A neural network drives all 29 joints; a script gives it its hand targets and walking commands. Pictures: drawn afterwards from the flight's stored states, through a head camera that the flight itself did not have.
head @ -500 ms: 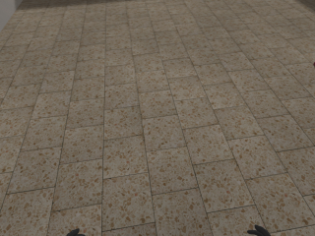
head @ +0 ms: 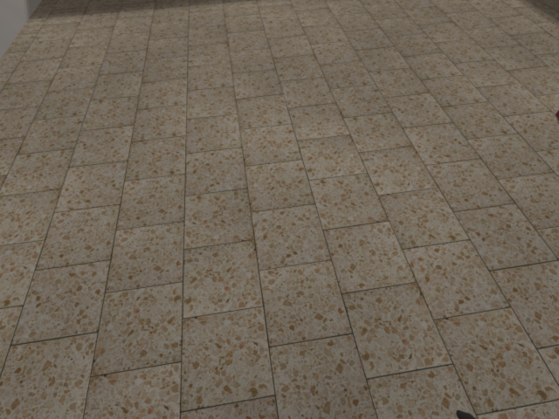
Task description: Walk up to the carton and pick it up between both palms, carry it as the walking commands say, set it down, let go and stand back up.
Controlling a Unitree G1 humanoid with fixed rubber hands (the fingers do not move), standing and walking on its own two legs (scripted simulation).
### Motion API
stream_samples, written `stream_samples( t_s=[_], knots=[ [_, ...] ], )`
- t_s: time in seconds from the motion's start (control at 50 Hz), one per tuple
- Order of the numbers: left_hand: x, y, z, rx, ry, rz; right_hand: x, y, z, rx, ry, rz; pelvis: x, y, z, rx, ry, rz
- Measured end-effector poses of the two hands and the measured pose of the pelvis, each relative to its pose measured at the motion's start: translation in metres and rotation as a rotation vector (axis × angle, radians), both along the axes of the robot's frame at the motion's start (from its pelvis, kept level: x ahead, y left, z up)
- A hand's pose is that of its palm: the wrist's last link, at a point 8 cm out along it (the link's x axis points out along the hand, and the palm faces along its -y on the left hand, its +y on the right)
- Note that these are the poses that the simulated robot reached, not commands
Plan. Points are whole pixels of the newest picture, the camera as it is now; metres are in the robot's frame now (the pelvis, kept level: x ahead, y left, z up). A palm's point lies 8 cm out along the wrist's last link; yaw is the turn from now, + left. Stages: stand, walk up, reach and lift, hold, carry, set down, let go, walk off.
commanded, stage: stand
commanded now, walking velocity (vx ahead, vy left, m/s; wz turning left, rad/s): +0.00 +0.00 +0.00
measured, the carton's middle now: out of the picture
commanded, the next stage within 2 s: walk up in 0.54 s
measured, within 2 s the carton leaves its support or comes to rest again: neither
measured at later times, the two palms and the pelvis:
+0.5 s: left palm out of the picture +0.05 +0.27 -0.13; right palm out of the picture +0.08 -0.27 -0.12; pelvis +0.00 +0.00 +0.00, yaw +0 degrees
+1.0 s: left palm out of the picture +0.07 +0.27 -0.12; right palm out of the picture +0.05 -0.27 -0.12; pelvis -0.01 +0.01 +0.00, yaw -6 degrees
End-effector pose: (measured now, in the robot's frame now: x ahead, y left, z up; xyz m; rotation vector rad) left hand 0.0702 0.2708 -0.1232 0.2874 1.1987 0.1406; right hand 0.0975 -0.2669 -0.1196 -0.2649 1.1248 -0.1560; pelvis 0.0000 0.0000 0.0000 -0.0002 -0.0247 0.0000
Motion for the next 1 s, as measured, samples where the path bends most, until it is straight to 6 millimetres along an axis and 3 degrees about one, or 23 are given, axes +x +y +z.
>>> stream_samples(
  t_s=[0.86, 1.0],
  knots=[
    [-0.028, 0.008, -0.005, 0.008, 0.073, 0.032, -0.019, 0.001, -0.003, -0.002, 0.044, -0.034, -0.01, 0.004, 0.0, 0.001, -0.016, -0.013],
    [-0.001, 0.004, -0.001, 0.015, 0.062, -0.055, -0.043, 0.0, -0.004, 0.005, 0.024, -0.112, -0.012, 0.006, 0.0, 0.005, -0.049, -0.102]
  ],
)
